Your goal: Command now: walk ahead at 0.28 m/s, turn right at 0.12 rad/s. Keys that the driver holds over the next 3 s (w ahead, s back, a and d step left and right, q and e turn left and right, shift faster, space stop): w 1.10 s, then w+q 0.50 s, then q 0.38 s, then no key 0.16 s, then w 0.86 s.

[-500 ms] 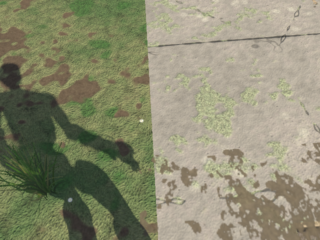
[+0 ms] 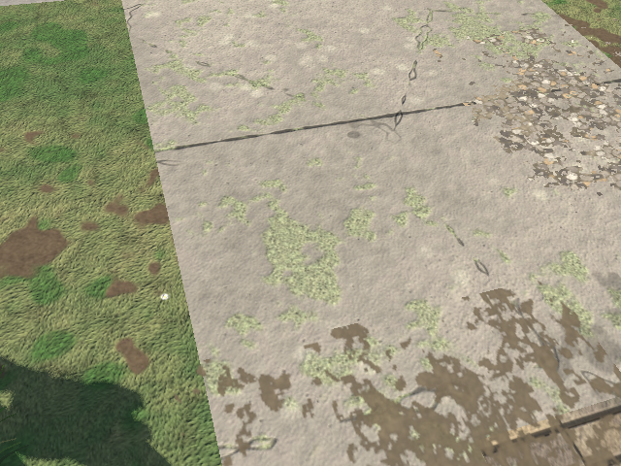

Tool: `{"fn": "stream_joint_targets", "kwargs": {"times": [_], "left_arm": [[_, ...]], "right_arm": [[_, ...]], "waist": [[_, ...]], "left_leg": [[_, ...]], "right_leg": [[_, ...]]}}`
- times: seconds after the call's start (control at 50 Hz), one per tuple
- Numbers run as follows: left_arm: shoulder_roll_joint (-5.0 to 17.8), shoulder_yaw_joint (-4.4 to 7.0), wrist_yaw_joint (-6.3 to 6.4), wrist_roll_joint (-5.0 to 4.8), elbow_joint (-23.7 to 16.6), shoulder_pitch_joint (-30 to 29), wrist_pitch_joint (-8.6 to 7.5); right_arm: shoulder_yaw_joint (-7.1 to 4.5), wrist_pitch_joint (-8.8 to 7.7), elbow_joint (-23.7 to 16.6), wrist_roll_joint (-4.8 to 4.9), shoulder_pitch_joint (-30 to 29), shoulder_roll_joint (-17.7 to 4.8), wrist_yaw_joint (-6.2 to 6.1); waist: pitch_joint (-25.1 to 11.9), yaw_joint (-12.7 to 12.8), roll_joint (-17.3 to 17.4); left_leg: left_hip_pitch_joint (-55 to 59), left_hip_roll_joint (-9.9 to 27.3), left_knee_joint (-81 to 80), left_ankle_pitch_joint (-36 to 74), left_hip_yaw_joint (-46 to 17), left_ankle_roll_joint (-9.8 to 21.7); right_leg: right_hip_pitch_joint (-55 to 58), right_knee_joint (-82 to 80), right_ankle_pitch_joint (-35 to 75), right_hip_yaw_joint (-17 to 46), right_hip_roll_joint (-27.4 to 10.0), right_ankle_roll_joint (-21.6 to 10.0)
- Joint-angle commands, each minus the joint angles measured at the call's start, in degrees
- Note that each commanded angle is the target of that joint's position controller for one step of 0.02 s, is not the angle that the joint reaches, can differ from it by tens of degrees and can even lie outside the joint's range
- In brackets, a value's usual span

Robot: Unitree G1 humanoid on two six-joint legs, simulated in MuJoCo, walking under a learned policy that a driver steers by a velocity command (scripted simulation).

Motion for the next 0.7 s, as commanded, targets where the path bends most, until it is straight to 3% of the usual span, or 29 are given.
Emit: {"fn": "stream_joint_targets", "kwargs": {"times": [0.02, 0.06, 0.1, 0.12, 0.14, 0.16, 0.18, 0.2, 0.22, 0.28, 0.34, 0.4, 0.44, 0.52, 0.56, 0.58, 0.6, 0.62, 0.64, 0.66, 0.68, 0.7], "left_arm": [[3.0, 0.17, -0.65, -0.57, -5.7, -7.5, -2.92], [3.2, 0.23, -1.02, -0.84, -5.1, -6.5, -3.56], [2.7, 0.34, -1.32, -0.74, -3.4, -3.1, -4.04], [3.3, 0.72, -1.20, -0.80, -2.3, -0.5, -4.02], [4.3, 1.14, -0.82, -1.07, -1.1, 4.7, -3.97], [7.1, 1.79, -0.28, -0.56, 0.3, 12.4, -3.78], [14.6, 3.83, -0.79, -0.08, 0.8, 14.9, -3.61], [10.9, 2.99, -1.16, 0.48, 0.5, 13.3, -4.24], [7.3, 1.81, -1.43, 0.65, -0.3, 10.3, -4.83], [5.2, 0.70, -2.14, 0.42, -1.7, 4.8, -4.89], [6.0, 0.91, -1.90, 0.57, -1.0, 6.0, -4.66], [7.3, 1.12, -1.40, 0.36, 0.2, 8.3, -4.74], [8.5, 1.35, -1.25, -0.10, 1.3, 10.5, -5.01], [9.3, 1.70, -1.09, -0.72, 2.7, 10.5, -4.61], [10.5, 1.97, -0.95, -0.16, 2.8, 9.8, -3.81], [9.8, 1.56, -0.79, 0.23, 2.8, 9.8, -3.26], [7.6, 0.48, -0.56, 1.17, 1.7, 10.9, -3.13], [-1.6, -2.08, -1.34, 0.49, 1.1, 20.1, -4.25], [4.2, -0.99, -1.47, -0.85, 2.2, 16.6, -5.54], [8.0, 0.14, -1.68, -2.37, 0.2, 9.9, -6.11], [7.9, -0.15, -1.36, -1.91, -0.8, 6.1, -6.40], [7.3, 0.05, -1.07, -0.68, -1.0, 4.3, -6.26]], "right_arm": [[-3.20, -1.05, -1.9, 0.48, 2.5, -13.2, 0.21], [-3.30, -1.02, -1.8, 1.15, 2.5, -13.4, 0.76], [-3.12, -0.66, -2.2, 1.97, 1.0, -12.9, 1.10], [-2.70, -0.76, -2.3, 1.87, 0.9, -11.6, 1.29], [-1.80, -1.14, -2.8, 1.36, -0.6, -8.8, 1.56], [-0.21, -1.80, -4.4, 0.24, -3.6, -3.6, 2.18], [-0.44, -3.36, -7.7, 0.73, -4.6, -4.2, 2.22], [-1.75, -4.00, -7.6, 1.74, -6.3, -9.4, 2.24], [-2.32, -4.16, -7.0, 2.35, -5.5, -11.1, 2.79], [-2.23, -4.00, -6.0, 0.59, -5.3, -9.3, 3.57], [-1.31, -3.91, -6.9, 0.04, -7.7, -6.4, 4.05], [-0.29, -3.92, -9.4, 0.16, -13.9, -4.5, 4.28], [-0.16, -3.80, -10.7, 0.52, -16.9, -4.8, 4.58], [-0.85, -3.85, -12.2, 0.78, -17.6, -7.5, 5.26], [-1.97, -3.73, -11.3, 0.68, -12.2, -9.8, 4.95], [-3.25, -3.49, -8.8, 0.76, -3.5, -11.8, 4.42], [-4.31, -3.21, -6.9, 0.32, 6.6, -15.4, 3.70], [-5.38, -3.13, -5.4, -0.62, 11.1, -20.8, 4.06], [-3.82, -3.28, -5.6, 0.10, 10.4, -14.7, 4.17], [-3.09, -3.34, -6.2, 0.16, 5.6, -12.5, 3.93], [-2.70, -3.32, -7.2, -0.06, 1.2, -11.3, 3.81], [-2.40, -3.38, -7.5, -0.54, -1.9, -10.1, 3.93]], "waist": [[4.0, -2.5, 11.3], [4.3, -1.5, 11.0], [3.7, 1.4, 9.2], [2.0, 3.0, 8.0], [-0.8, 5.7, 6.9], [-4.6, 8.9, -1.7], [-2.3, 8.5, -14.1], [2.3, 8.6, -9.0], [5.1, 6.9, -7.3], [7.3, 4.1, -4.7], [6.5, 4.3, -3.6], [7.4, 6.0, -3.9], [7.9, 6.6, -4.1], [7.6, 4.5, -4.2], [2.8, 1.0, -5.3], [-2.9, -3.3, -4.7], [-11.3, -6.9, -0.2], [-21.8, -2.0, 18.5], [-21.5, -4.2, 15.7], [-10.7, -3.6, 12.0], [-5.8, -1.9, 5.8], [-2.1, -0.1, 3.8]], "left_leg": [[4.1, 13.2, -10.7, -10.6, -14.8, 10.4], [1.5, 13.3, -10.3, -11.1, -14.8, 10.8], [-2.7, 12.2, -7.6, -11.0, -13.4, 10.0], [-6.0, 11.1, -5.2, -10.3, -12.6, 8.7], [-11.8, 9.3, -0.2, -10.0, -10.4, 6.4], [-21.4, 4.0, 16.5, -12.0, -3.4, 2.6], [-35.6, -0.7, 28.7, -18.9, 2.9, 1.0], [-41.0, 3.4, 38.6, -20.4, -0.8, 1.1], [-42.9, 5.3, 41.9, -14.6, -2.3, 1.9], [-40.7, 7.8, 40.7, -3.6, -1.5, 0.6], [-36.6, 6.8, 33.9, 4.7, 1.2, -2.0], [-28.8, 4.5, 20.7, 13.5, 2.8, -2.5], [-25.3, 3.3, 15.9, 16.2, 2.8, -2.0], [-23.8, 2.8, 11.0, 12.1, 1.1, 1.1], [-14.7, -0.2, 10.9, 7.8, 3.8, 3.1], [-3.0, -1.9, 10.7, 7.4, 5.4, 4.6], [15.1, 6.7, 13.1, 8.0, -3.9, 7.8], [34.6, 21.4, 5.4, -9.4, -34.1, 17.7], [32.9, 21.4, -3.4, -16.5, -43.5, 16.4], [25.0, 19.9, -3.8, -14.2, -34.3, 13.4], [16.2, 17.9, -4.3, -8.0, -27.0, 11.9], [8.4, 15.6, -5.5, -1.6, -21.7, 11.2]], "right_leg": [[-3.8, -9.6, -2.1, -3.5, 0.4, -1.5], [1.3, -15.2, -0.7, -4.3, 1.0, -3.4], [10.6, -24.4, 6.8, -5.5, 1.9, -5.5], [17.3, -25.8, 7.7, -5.2, 1.9, -6.4], [26.7, -25.5, 7.3, -1.7, -1.4, -7.5], [36.9, -27.4, 3.5, 10.7, -11.1, -10.2], [38.6, -32.5, -4.7, 28.5, -22.3, -18.0], [34.7, -34.7, -11.5, 31.3, -23.4, -20.7], [33.0, -35.7, -12.5, 27.1, -20.1, -19.0], [26.5, -38.4, 4.5, 15.6, -14.6, -16.0], [22.0, -39.0, 18.5, 7.4, -11.2, -15.7], [16.6, -39.5, 20.1, 2.6, -9.1, -14.6], [16.4, -40.0, 18.1, 2.9, -10.6, -14.4], [24.1, -36.3, 23.7, 3.3, -14.5, -12.7], [26.3, -27.4, 41.6, 1.9, -13.7, -11.3], [23.8, -16.2, 48.5, -0.4, -10.9, -9.8], [12.1, 1.2, 36.0, -1.9, -8.2, -7.8], [-9.7, 23.7, -4.4, -0.9, 3.0, -4.0], [-15.5, 30.8, -12.9, 6.8, 2.3, -4.7], [-20.5, 32.4, -9.3, 4.9, -0.8, -5.5], [-18.9, 29.6, -3.9, 3.2, -4.0, -6.0], [-16.6, 26.0, -0.4, 2.3, -5.9, -5.8]]}}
